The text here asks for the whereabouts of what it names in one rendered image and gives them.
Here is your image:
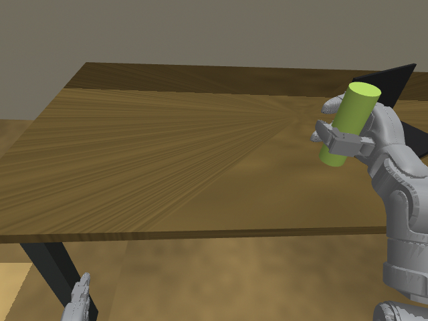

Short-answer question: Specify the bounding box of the right robot hand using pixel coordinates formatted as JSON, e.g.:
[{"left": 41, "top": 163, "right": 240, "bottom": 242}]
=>
[{"left": 310, "top": 91, "right": 406, "bottom": 166}]

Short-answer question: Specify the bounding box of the table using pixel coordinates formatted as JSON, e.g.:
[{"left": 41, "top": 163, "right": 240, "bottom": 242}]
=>
[{"left": 0, "top": 62, "right": 428, "bottom": 321}]

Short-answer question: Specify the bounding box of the right robot arm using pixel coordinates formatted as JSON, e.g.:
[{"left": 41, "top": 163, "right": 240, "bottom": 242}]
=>
[{"left": 367, "top": 144, "right": 428, "bottom": 321}]

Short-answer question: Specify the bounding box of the left robot hand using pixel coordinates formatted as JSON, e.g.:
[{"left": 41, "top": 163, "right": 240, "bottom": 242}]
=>
[{"left": 60, "top": 272, "right": 90, "bottom": 321}]

